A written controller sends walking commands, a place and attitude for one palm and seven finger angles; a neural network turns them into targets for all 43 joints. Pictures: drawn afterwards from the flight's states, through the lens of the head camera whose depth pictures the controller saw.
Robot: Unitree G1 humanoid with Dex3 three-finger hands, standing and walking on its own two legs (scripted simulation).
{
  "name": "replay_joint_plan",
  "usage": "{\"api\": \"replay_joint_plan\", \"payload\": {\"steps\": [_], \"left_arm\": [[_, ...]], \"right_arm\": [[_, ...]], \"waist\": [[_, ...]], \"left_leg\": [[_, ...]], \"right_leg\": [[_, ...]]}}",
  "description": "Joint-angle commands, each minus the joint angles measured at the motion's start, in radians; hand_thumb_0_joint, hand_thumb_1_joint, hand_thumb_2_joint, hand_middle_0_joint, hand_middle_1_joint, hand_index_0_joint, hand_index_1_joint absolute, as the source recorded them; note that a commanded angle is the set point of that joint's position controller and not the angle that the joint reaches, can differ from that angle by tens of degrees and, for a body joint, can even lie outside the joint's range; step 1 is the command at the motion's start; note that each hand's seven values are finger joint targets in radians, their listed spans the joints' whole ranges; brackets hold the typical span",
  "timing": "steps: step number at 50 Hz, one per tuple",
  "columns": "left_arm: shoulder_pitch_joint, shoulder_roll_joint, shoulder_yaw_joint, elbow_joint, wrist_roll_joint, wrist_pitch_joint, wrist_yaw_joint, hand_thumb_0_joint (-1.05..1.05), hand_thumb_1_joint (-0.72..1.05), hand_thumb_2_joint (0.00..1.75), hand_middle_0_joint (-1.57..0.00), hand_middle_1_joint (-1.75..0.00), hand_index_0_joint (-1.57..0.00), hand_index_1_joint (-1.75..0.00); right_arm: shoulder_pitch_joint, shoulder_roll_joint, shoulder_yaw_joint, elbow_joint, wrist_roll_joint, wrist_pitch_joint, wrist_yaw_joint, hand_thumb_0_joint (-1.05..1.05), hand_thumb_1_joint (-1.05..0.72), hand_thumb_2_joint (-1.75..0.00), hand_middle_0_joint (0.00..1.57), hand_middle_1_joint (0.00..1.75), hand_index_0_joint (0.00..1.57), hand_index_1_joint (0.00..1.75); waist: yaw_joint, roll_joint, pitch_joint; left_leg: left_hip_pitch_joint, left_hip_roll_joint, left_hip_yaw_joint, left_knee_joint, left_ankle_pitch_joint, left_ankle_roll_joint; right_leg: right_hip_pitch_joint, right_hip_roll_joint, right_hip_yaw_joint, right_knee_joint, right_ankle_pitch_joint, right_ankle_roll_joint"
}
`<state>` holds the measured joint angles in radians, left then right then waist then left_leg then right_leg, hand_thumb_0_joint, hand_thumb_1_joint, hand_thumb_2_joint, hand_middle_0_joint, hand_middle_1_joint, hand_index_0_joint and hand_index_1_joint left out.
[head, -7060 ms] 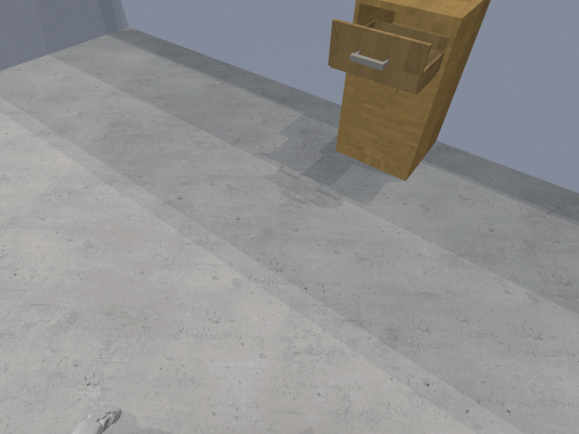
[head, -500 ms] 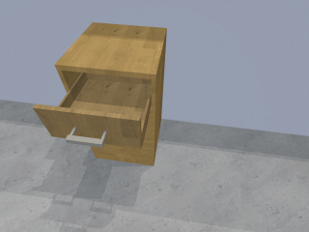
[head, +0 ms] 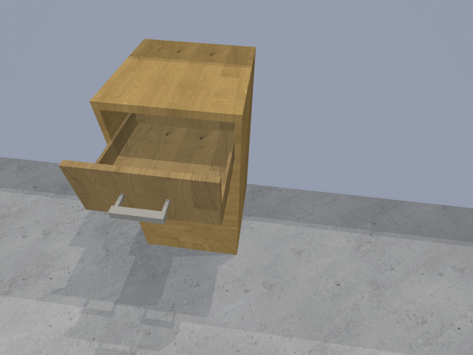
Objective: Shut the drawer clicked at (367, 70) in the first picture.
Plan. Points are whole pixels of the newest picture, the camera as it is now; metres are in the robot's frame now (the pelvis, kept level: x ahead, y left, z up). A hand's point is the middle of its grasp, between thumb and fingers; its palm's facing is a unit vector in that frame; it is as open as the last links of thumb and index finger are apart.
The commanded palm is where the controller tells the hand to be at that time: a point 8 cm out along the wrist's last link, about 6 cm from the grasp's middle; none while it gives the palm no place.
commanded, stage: come to a stop and stand still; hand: left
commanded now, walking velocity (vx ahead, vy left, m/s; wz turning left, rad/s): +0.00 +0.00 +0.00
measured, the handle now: (141, 207) +0.46 +0.27 -0.10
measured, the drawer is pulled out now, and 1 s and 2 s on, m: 0.23 0.23 0.23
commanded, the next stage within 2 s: look again from close up in 0.58 s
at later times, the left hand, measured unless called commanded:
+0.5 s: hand out of the picture +0.00 +0.17 -0.18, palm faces +0.05 -0.98 -0.17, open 7.4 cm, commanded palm none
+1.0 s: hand out of the picture +0.04 +0.20 -0.17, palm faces +0.04 -0.97 -0.24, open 7.3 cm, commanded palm none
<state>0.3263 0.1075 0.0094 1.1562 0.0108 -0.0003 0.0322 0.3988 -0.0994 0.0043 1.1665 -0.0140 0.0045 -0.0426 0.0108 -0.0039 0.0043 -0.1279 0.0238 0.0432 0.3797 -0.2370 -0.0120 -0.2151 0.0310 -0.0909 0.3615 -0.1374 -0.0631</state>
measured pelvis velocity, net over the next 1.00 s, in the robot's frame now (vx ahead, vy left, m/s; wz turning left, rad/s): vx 0.02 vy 0.02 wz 0.01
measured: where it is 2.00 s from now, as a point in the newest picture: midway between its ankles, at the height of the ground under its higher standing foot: outside the picture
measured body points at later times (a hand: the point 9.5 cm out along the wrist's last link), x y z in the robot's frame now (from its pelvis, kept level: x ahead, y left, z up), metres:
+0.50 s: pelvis +0.02 +0.01 +0.00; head +0.02 +0.01 +0.45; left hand +0.00 +0.22 -0.16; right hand +0.00 -0.19 -0.17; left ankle -0.02 +0.13 -0.74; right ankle +0.04 -0.08 -0.74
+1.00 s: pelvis +0.02 +0.02 -0.01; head +0.01 +0.00 +0.44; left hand +0.04 +0.25 -0.15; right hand +0.02 -0.19 -0.18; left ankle -0.02 +0.13 -0.74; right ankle +0.04 -0.08 -0.74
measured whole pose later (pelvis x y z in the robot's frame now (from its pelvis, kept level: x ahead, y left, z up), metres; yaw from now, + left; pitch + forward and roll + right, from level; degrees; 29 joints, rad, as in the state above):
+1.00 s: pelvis +0.02 +0.02 -0.01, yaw +1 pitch -2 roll +1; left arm 0.28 0.15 -0.02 1.10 0.01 -0.02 0.04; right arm 0.33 -0.16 0.03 1.08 -0.01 -0.02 -0.03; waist 0.00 0.05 0.00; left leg -0.11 -0.01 0.04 0.45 -0.31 0.02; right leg -0.23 -0.01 -0.09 0.50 -0.25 -0.04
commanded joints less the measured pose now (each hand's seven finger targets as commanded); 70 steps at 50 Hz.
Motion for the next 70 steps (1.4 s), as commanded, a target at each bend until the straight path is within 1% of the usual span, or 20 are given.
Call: {"api": "replay_joint_plan", "payload": {"steps": [1, 10, 18, 25, 33, 34, 35, 36, 37, 38, 42, 46, 48, 50, 53, 59, 61, 64, 67, 70], "left_arm": [[0.056, 0.086, 0.013, -0.017, -0.005, -0.017, 0.006, 0.00, 0.90, 0.90, -0.20, -0.30, -0.20, -0.30], [0.061, 0.082, 0.007, -0.016, -0.003, -0.018, 0.009, 0.00, 0.90, 0.90, -0.20, -0.30, -0.20, -0.30], [0.054, 0.090, 0.004, -0.018, -0.003, -0.027, 0.012, 0.00, 0.90, 0.90, -0.20, -0.30, -0.20, -0.30], [0.042, 0.110, 0.006, -0.017, -0.001, -0.029, 0.011, 0.00, 0.90, 0.90, -0.20, -0.30, -0.20, -0.30], [0.018, 0.142, 0.012, -0.028, -0.001, -0.033, 0.009, 0.00, 0.90, 0.90, -0.20, -0.30, -0.20, -0.30], [0.109, 0.142, 0.005, 0.000, 0.010, -0.051, 0.050, 0.00, 0.90, 0.90, -0.20, -0.30, -0.20, -0.30], [0.075, 0.184, 0.009, -0.042, 0.004, -0.058, 0.040, 0.00, 0.90, 0.90, -0.20, -0.30, -0.20, -0.30], [0.034, 0.166, 0.002, -0.055, 0.001, -0.060, 0.028, 0.00, 0.90, 0.90, -0.20, -0.30, -0.20, -0.30], [0.014, 0.170, 0.002, -0.068, 0.000, -0.060, 0.022, 0.00, 0.90, 0.90, -0.20, -0.30, -0.20, -0.30], [0.002, 0.155, 0.001, -0.077, -0.001, -0.056, 0.017, 0.00, 0.90, 0.90, -0.20, -0.30, -0.20, -0.30], [-0.010, 0.134, -0.010, -0.079, -0.002, -0.041, 0.005, 0.00, 0.90, 0.90, -0.20, -0.30, -0.20, -0.30], [-0.001, 0.131, -0.012, -0.081, -0.006, -0.036, 0.004, 0.00, 0.90, 0.90, -0.20, -0.30, -0.20, -0.30], [-0.005, 0.132, -0.011, -0.084, -0.006, -0.033, 0.004, 0.00, 0.90, 0.90, -0.20, -0.30, -0.20, -0.30], [0.000, 0.133, -0.010, -0.084, -0.007, -0.032, 0.003, 0.00, 0.90, 0.90, -0.20, -0.30, -0.20, -0.30], [-0.003, 0.134, -0.008, -0.087, -0.008, -0.030, 0.003, 0.00, 0.90, 0.90, -0.20, -0.30, -0.20, -0.30], [0.003, 0.136, -0.007, -0.077, -0.009, -0.033, 0.003, 0.00, 0.90, 0.90, -0.20, -0.30, -0.20, -0.30], [0.007, 0.135, -0.007, -0.074, -0.010, -0.034, 0.003, 0.00, 0.90, 0.90, -0.20, -0.30, -0.20, -0.30], [0.007, 0.130, -0.008, -0.068, -0.009, -0.033, 0.004, 0.00, 0.90, 0.90, -0.20, -0.30, -0.20, -0.30], [0.022, 0.136, -0.004, -0.060, -0.004, -0.034, 0.003, 0.00, 0.90, 0.90, -0.20, -0.30, -0.20, -0.30], [0.030, 0.151, 0.006, -0.064, 0.000, -0.032, 0.002, 0.00, 0.90, 0.90, -0.20, -0.30, -0.20, -0.30]], "right_arm": [[0.071, -0.072, -0.011, -0.016, 0.001, -0.018, -0.003, 0.00, -0.90, -0.90, 0.20, 0.30, 0.20, 0.30], [0.063, -0.077, -0.010, -0.017, 0.004, -0.025, -0.003, 0.00, -0.90, -0.90, 0.20, 0.30, 0.20, 0.30], [0.039, -0.094, -0.012, -0.022, 0.007, -0.035, -0.006, 0.00, -0.90, -0.90, 0.20, 0.30, 0.20, 0.30], [0.010, -0.112, -0.013, -0.025, 0.008, -0.035, -0.006, 0.00, -0.90, -0.90, 0.20, 0.30, 0.20, 0.30], [-0.023, -0.147, -0.018, -0.034, 0.007, -0.037, -0.006, 0.00, -0.90, -0.90, 0.20, 0.30, 0.20, 0.30], [-0.137, -0.139, -0.012, -0.104, 0.011, -0.052, 0.012, 0.00, -0.90, -0.90, 0.20, 0.30, 0.20, 0.30], [-0.032, -0.099, -0.011, -0.128, 0.009, -0.033, 0.011, 0.00, -0.90, -0.90, 0.20, 0.30, 0.20, 0.30], [-0.026, -0.096, -0.010, -0.115, 0.003, -0.034, 0.012, 0.00, -0.90, -0.90, 0.20, 0.30, 0.20, 0.30], [-0.002, -0.091, -0.006, -0.111, -0.001, -0.037, 0.018, 0.00, -0.90, -0.90, 0.20, 0.30, 0.20, 0.30], [0.013, -0.103, -0.004, -0.114, -0.003, -0.038, 0.018, 0.00, -0.90, -0.90, 0.20, 0.30, 0.20, 0.30], [-0.006, -0.124, 0.003, -0.127, 0.000, -0.040, 0.013, 0.00, -0.90, -0.90, 0.20, 0.30, 0.20, 0.30], [0.000, -0.138, 0.009, -0.120, 0.001, -0.041, 0.012, 0.00, -0.90, -0.90, 0.20, 0.30, 0.20, 0.30], [0.001, -0.138, 0.010, -0.112, 0.001, -0.042, 0.011, 0.00, -0.90, -0.90, 0.20, 0.30, 0.20, 0.30], [-0.003, -0.137, 0.013, -0.105, 0.000, -0.042, 0.012, 0.00, -0.90, -0.90, 0.20, 0.30, 0.20, 0.30], [-0.001, -0.134, 0.015, -0.094, 0.000, -0.043, 0.012, 0.00, -0.90, -0.90, 0.20, 0.30, 0.20, 0.30], [-0.001, -0.127, 0.017, -0.070, 0.001, -0.042, 0.011, 0.00, -0.90, -0.90, 0.20, 0.30, 0.20, 0.30], [0.002, -0.124, 0.016, -0.062, 0.002, -0.041, 0.011, 0.00, -0.90, -0.90, 0.20, 0.30, 0.20, 0.30], [-0.002, -0.117, 0.018, -0.050, 0.002, -0.039, 0.010, 0.00, -0.90, -0.90, 0.20, 0.30, 0.20, 0.30], [0.011, -0.113, 0.015, -0.037, -0.001, -0.029, 0.010, 0.00, -0.90, -0.90, 0.20, 0.30, 0.20, 0.30], [0.021, -0.112, 0.014, -0.042, -0.005, -0.019, 0.015, 0.00, -0.90, -0.90, 0.20, 0.30, 0.20, 0.30]], "waist": [[0.000, 0.012, 0.104], [0.000, 0.008, 0.114], [-0.006, 0.010, 0.065], [-0.006, 0.011, 0.098], [-0.005, 0.009, 0.077], [0.037, -0.025, 0.079], [-0.035, -0.017, -0.053], [-0.036, 0.065, -0.022], [-0.041, 0.099, -0.065], [-0.041, 0.104, -0.042], [-0.024, 0.002, 0.072], [-0.017, -0.022, 0.114], [-0.014, -0.010, 0.124], [-0.009, -0.021, 0.118], [-0.007, 0.006, 0.108], [-0.007, -0.024, 0.065], [-0.009, -0.003, 0.052], [-0.008, 0.010, 0.076], [-0.007, -0.005, 0.074], [-0.004, -0.026, 0.105]], "left_leg": [[-0.136, 0.076, -0.079, -0.109, -0.051, 0.036], [-0.137, 0.085, -0.092, -0.124, -0.042, 0.041], [-0.063, 0.097, -0.084, -0.101, 0.099, 0.041], [-0.063, 0.094, -0.082, -0.107, 0.096, 0.039], [-0.036, 0.096, -0.086, -0.101, 0.129, 0.040], [-0.136, 0.097, -0.010, 0.130, 0.117, 0.009], [-0.112, 0.038, -0.056, 0.109, -0.099, 0.014], [-0.083, 0.036, -0.057, 0.060, -0.069, 0.021], [-0.052, 0.043, -0.052, 0.050, -0.001, 0.020], [-0.072, 0.059, -0.069, 0.039, 0.027, 0.029], [-0.132, 0.077, -0.106, -0.016, 0.069, 0.048], [-0.147, 0.071, -0.105, -0.037, 0.059, 0.050], [-0.149, 0.072, -0.107, -0.049, 0.065, 0.051], [-0.144, 0.066, -0.102, -0.052, 0.051, 0.051], [-0.142, 0.067, -0.101, -0.062, 0.057, 0.052], [-0.112, 0.062, -0.088, -0.051, 0.070, 0.047], [-0.100, 0.064, -0.086, -0.051, 0.077, 0.045], [-0.106, 0.065, -0.087, -0.054, 0.081, 0.044], [-0.092, 0.050, -0.055, -0.031, -0.026, 0.039], [-0.125, 0.026, -0.027, 0.012, -0.105, 0.033]], "right_leg": [[0.027, -0.136, 0.155, -0.081, -0.116, 0.032], [0.029, -0.133, 0.137, -0.046, -0.053, 0.035], [0.050, -0.139, 0.130, -0.024, 0.067, 0.030], [0.044, -0.143, 0.135, -0.034, 0.065, 0.030], [0.066, -0.148, 0.137, -0.037, 0.095, 0.025], [0.073, -0.207, 0.172, 0.034, 0.528, 0.058], [0.124, -0.263, 0.235, 0.023, 0.333, 0.004], [0.059, -0.244, 0.215, 0.022, 0.194, -0.020], [0.051, -0.210, 0.185, 0.033, 0.103, -0.030], [0.032, -0.184, 0.162, 0.041, 0.017, -0.022], [0.014, -0.145, 0.139, 0.048, -0.011, -0.007], [0.020, -0.144, 0.139, 0.044, -0.018, -0.001], [0.023, -0.139, 0.132, 0.047, -0.020, 0.002], [0.031, -0.143, 0.138, 0.039, -0.029, 0.003], [0.047, -0.142, 0.133, 0.042, -0.020, 0.005], [0.076, -0.154, 0.136, 0.035, 0.026, 0.004], [0.081, -0.155, 0.137, 0.034, 0.035, 0.002], [0.073, -0.154, 0.137, 0.029, 0.039, 0.002], [0.054, -0.166, 0.173, -0.002, -0.083, -0.015], [0.026, -0.191, 0.240, -0.046, -0.234, -0.042]]}}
